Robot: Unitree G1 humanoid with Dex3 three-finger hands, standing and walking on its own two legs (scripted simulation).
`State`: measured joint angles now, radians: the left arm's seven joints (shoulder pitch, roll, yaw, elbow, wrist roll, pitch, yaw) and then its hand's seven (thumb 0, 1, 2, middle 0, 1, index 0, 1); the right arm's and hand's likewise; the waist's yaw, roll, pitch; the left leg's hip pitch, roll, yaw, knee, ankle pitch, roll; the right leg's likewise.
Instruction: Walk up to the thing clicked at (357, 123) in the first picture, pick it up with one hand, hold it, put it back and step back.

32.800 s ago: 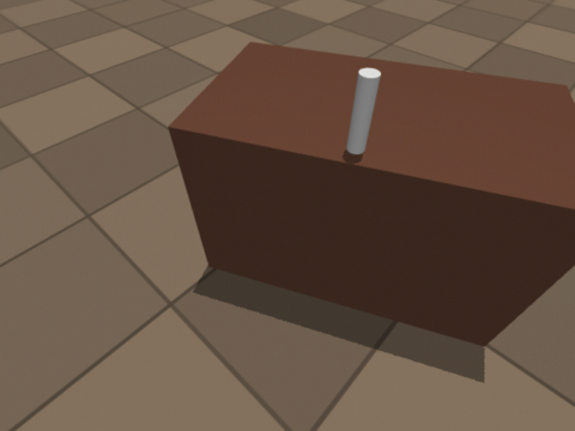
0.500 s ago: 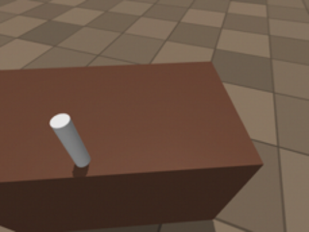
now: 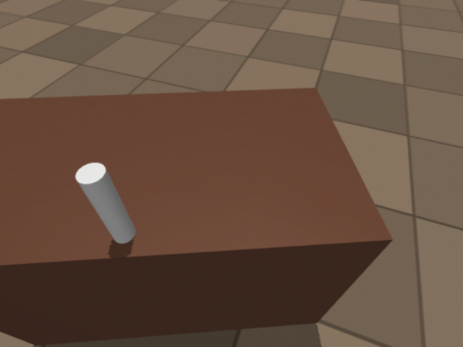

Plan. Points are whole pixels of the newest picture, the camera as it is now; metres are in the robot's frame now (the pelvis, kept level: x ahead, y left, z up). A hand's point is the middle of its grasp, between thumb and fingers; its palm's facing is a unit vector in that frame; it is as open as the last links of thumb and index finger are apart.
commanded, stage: step back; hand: left
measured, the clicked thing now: (110, 207) +0.38 +0.24 +0.02
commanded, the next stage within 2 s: none
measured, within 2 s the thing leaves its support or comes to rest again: neither
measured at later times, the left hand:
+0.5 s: hand out of the picture -0.03 +0.24 -0.15, palm faces +0.06 -0.90 -0.44, open 7.4 cm
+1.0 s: hand out of the picture -0.20 +0.28 -0.17, palm faces +0.03 -0.91 -0.41, open 7.4 cm
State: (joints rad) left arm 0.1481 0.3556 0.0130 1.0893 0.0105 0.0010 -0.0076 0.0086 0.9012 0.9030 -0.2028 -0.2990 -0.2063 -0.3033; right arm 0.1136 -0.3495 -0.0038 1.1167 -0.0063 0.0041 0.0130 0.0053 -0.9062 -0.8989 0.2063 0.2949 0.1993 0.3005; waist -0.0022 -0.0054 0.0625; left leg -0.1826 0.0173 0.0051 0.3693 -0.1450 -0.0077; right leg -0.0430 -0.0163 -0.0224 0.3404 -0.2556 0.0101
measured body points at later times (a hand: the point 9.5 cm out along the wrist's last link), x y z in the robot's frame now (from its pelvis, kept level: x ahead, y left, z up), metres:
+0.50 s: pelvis -0.10 -0.04 -0.02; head -0.03 -0.06 +0.42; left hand -0.03 +0.28 -0.12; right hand +0.02 -0.34 -0.17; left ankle -0.14 +0.11 -0.68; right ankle -0.07 -0.13 -0.75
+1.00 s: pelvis -0.25 +0.00 -0.02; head -0.20 +0.01 +0.42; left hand -0.20 +0.33 -0.14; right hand -0.09 -0.30 -0.13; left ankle -0.17 +0.11 -0.75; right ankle -0.30 -0.14 -0.70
